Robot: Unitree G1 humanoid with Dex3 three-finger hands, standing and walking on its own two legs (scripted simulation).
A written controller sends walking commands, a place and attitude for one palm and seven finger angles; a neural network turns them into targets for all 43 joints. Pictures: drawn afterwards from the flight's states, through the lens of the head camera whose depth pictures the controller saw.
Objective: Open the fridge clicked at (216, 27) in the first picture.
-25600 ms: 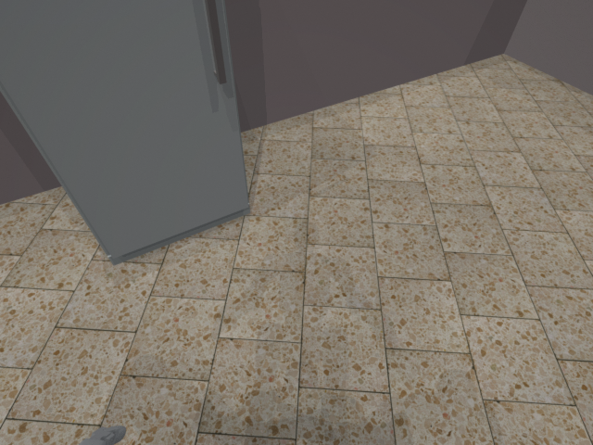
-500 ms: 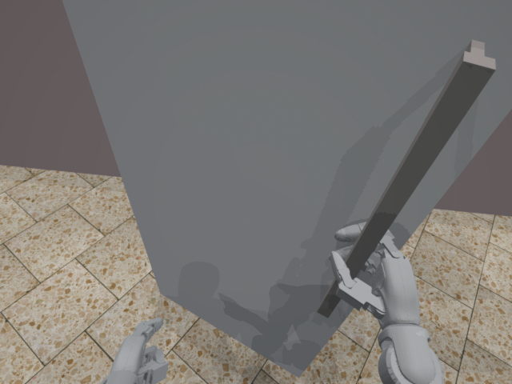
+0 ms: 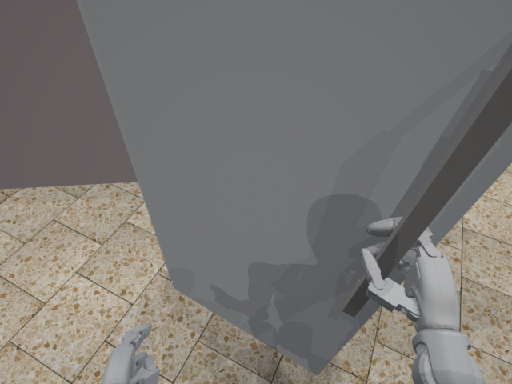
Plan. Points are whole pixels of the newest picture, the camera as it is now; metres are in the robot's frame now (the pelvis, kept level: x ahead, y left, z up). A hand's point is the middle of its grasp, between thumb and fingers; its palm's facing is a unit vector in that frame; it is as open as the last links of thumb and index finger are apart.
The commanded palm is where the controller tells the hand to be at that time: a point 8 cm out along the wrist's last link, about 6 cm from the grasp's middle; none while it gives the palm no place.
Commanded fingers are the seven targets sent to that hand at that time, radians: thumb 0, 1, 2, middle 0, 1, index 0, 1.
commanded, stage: walk backward, drawing the door open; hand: right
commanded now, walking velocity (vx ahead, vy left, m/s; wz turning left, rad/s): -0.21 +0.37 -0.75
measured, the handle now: (407, 222) +0.29 -0.13 +0.18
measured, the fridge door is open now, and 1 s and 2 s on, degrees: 36 68 73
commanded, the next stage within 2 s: stop walking and hold the door back in 1.08 s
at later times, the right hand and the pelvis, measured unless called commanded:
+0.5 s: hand (295, 369) +0.13 -0.01 +0.12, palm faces +0.41 +0.89 -0.18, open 6.5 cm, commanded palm +0.08 -0.04 +0.13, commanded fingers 0.00 -0.90 -0.90 0.45 1.40 0.45 1.40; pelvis -0.06 +0.22 +0.01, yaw -30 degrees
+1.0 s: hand out of the picture +0.06 +0.11 +0.12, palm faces +0.79 +0.58 -0.20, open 6.4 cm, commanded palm -0.01 +0.10 +0.13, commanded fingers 0.00 -0.90 -0.90 0.45 1.40 0.45 1.40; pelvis +0.00 +0.42 +0.01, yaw -52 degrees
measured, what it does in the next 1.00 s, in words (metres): steps to the left, turning right: right foot, then left foot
